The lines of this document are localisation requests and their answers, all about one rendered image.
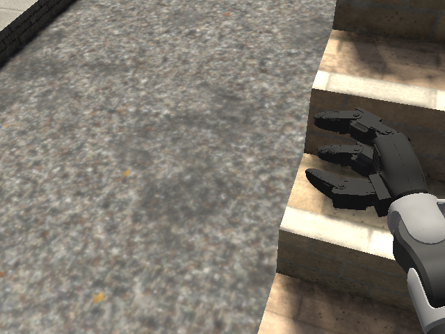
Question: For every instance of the robot right hand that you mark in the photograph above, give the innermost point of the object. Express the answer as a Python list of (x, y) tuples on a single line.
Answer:
[(391, 166)]

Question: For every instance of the robot right forearm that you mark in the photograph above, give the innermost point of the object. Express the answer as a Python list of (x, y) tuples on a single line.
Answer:
[(418, 227)]

